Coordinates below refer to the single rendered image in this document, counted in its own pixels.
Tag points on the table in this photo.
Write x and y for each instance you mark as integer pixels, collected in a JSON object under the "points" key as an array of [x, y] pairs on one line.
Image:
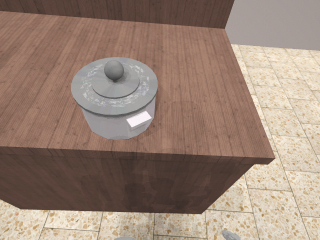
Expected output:
{"points": [[205, 135]]}

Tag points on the lid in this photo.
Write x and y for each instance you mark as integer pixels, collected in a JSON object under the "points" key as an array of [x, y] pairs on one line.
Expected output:
{"points": [[97, 94]]}

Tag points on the pot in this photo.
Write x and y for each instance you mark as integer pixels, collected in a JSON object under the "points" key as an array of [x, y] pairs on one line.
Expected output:
{"points": [[122, 127]]}

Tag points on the knob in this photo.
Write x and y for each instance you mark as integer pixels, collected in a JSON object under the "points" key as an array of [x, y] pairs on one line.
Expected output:
{"points": [[114, 70]]}

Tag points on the right robot hand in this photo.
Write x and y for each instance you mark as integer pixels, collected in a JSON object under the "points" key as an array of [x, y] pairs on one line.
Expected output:
{"points": [[230, 236]]}

